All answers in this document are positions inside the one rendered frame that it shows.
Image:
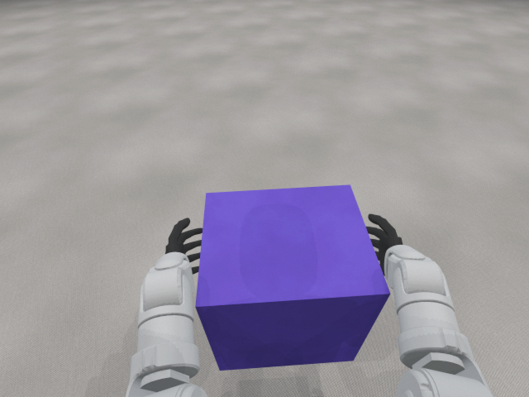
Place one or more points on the carton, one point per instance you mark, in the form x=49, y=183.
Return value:
x=287, y=277

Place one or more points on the left robot hand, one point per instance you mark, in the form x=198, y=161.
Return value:
x=177, y=238

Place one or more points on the right robot hand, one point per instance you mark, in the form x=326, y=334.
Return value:
x=387, y=237

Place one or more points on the robot right forearm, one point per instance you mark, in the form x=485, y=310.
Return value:
x=430, y=337

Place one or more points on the robot left forearm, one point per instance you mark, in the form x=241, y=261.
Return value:
x=166, y=354

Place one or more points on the robot right upper arm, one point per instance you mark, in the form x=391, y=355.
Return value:
x=422, y=382

